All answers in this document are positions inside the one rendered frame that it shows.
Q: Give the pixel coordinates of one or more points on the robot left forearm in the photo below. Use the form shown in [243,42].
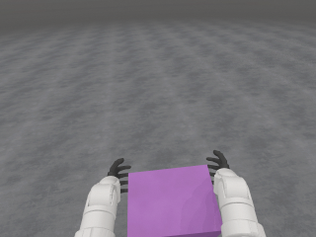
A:
[100,210]

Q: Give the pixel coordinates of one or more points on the robot right hand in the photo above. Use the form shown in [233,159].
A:
[222,163]

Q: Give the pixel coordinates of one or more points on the carton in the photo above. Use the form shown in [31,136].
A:
[175,202]

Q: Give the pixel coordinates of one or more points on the robot left hand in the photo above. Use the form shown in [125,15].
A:
[114,171]

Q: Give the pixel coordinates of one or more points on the robot right forearm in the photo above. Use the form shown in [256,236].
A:
[238,214]

